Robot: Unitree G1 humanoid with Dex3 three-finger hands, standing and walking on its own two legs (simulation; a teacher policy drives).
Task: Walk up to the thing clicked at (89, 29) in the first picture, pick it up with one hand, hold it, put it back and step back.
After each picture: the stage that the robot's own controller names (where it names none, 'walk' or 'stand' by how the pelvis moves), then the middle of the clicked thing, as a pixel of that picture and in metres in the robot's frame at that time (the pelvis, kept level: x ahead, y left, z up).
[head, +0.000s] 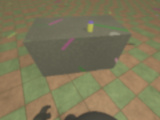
stand; (90, 26) +1.08 +0.09 +0.03
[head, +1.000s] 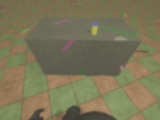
walk; (94, 29) +0.99 +0.08 +0.05
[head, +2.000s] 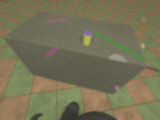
walk; (87, 38) +0.69 +0.15 +0.05
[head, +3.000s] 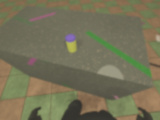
stand; (71, 43) +0.50 +0.20 +0.07
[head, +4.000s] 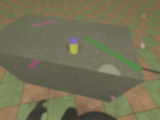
stand; (73, 46) +0.54 +0.18 +0.06
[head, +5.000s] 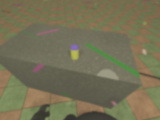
stand; (74, 52) +0.54 +0.18 +0.04
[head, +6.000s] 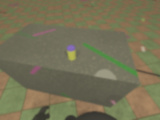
stand; (71, 52) +0.53 +0.20 +0.03
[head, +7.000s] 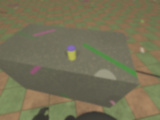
stand; (71, 53) +0.53 +0.20 +0.03
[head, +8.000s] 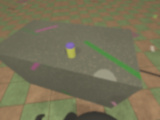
stand; (70, 50) +0.52 +0.21 +0.05
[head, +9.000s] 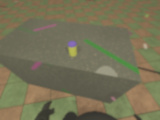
rise first; (72, 49) +0.55 +0.19 +0.03
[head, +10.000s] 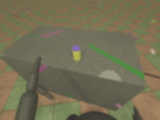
rise first; (76, 53) +0.53 +0.19 +0.04
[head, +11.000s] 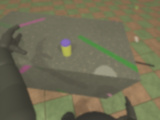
go down; (66, 48) +0.52 +0.18 +0.05
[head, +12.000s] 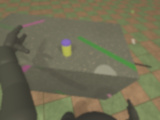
go down; (66, 48) +0.52 +0.19 +0.06
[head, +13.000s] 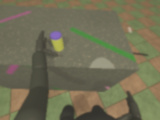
close in; (57, 41) +0.52 +0.20 +0.09
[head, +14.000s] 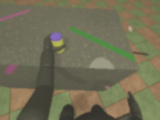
lift; (58, 43) +0.50 +0.20 +0.09
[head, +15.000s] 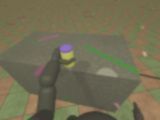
lift; (67, 56) +0.33 +0.16 +0.22
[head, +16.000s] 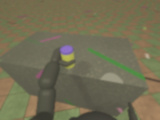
hold; (68, 57) +0.32 +0.17 +0.22
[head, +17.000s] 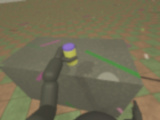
hold; (70, 54) +0.35 +0.14 +0.24
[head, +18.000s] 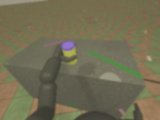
hold; (69, 53) +0.32 +0.15 +0.27
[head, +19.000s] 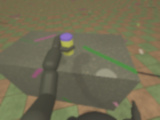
crouch; (67, 44) +0.41 +0.16 +0.25
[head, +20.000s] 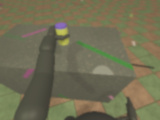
lower; (62, 34) +0.50 +0.18 +0.23
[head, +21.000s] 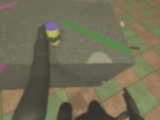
lower; (53, 34) +0.55 +0.19 +0.12
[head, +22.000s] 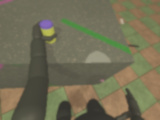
lower; (48, 32) +0.55 +0.21 +0.11
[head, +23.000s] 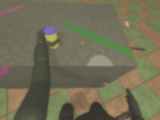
lower; (51, 38) +0.53 +0.21 +0.10
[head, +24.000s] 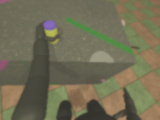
lower; (51, 32) +0.55 +0.20 +0.10
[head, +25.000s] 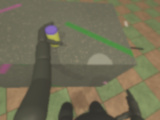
open; (53, 37) +0.54 +0.20 +0.10
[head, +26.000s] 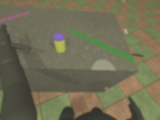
sink last; (59, 43) +0.51 +0.19 +0.09
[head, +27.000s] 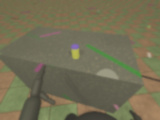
sink last; (75, 51) +0.55 +0.20 +0.07
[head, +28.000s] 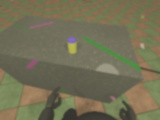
stand; (72, 45) +0.55 +0.19 +0.08
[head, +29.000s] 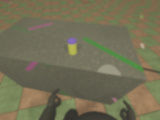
stand; (72, 46) +0.54 +0.18 +0.09
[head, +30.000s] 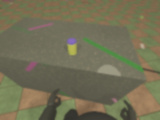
stand; (72, 46) +0.53 +0.18 +0.09
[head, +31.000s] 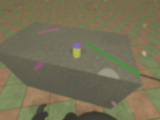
stand; (76, 50) +0.56 +0.17 +0.05
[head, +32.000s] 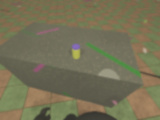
stand; (76, 51) +0.55 +0.17 +0.03
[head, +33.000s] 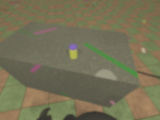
stand; (73, 51) +0.54 +0.19 +0.03
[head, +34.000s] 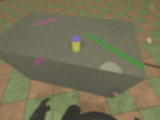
walk; (76, 43) +0.57 +0.17 +0.04
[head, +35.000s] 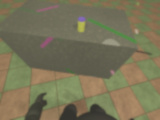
walk; (81, 24) +0.80 +0.16 +0.05
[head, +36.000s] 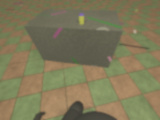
stand; (81, 19) +1.16 +0.28 +0.05
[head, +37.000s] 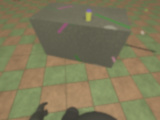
stand; (88, 15) +1.16 +0.16 +0.06
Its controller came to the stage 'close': yes
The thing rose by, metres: 0.23
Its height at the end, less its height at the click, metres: +0.00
